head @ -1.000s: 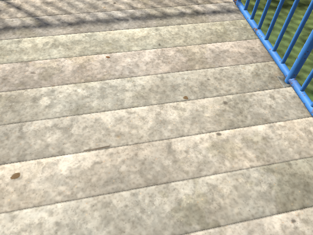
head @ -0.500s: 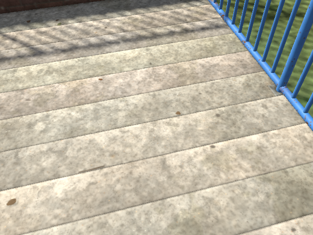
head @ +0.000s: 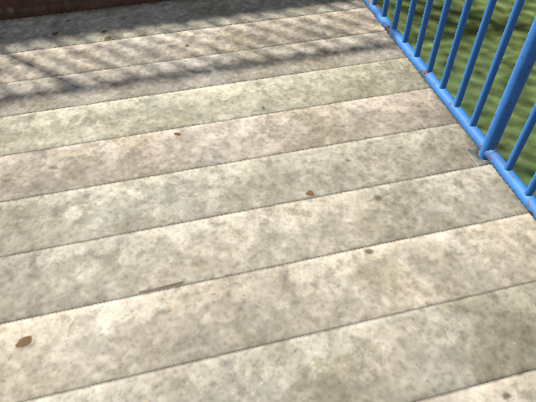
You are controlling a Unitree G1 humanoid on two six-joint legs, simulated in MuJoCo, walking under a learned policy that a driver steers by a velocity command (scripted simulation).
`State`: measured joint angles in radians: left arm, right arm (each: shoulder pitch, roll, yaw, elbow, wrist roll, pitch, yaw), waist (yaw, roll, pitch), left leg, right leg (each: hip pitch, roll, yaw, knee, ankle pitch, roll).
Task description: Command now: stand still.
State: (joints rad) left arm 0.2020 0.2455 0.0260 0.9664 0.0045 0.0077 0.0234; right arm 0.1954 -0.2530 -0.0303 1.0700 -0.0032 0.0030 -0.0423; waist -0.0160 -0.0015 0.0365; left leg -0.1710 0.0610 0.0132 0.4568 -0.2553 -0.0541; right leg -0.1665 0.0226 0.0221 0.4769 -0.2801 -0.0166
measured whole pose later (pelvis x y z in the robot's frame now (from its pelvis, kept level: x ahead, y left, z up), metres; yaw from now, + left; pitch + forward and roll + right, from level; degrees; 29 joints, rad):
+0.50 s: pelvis +0.11 +0.05 +0.01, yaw +1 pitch +1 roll -1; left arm 0.12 0.28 0.06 0.93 -0.02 -0.08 -0.02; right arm 0.46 -0.19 -0.01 1.09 0.00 -0.09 0.01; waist -0.06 -0.03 0.01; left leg 0.02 -0.02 0.04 0.24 -0.28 0.05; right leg -0.60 -0.08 -0.01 0.95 -0.16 -0.03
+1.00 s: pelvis +0.40 +0.00 +0.01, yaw +1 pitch +0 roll -2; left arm 0.30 0.24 0.05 1.02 0.00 -0.10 -0.02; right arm 0.17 -0.27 -0.06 0.90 0.01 -0.09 -0.02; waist 0.04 0.04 0.02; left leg -0.66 0.15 -0.04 1.01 -0.18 0.02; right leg -0.12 0.08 -0.07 0.27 -0.15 -0.07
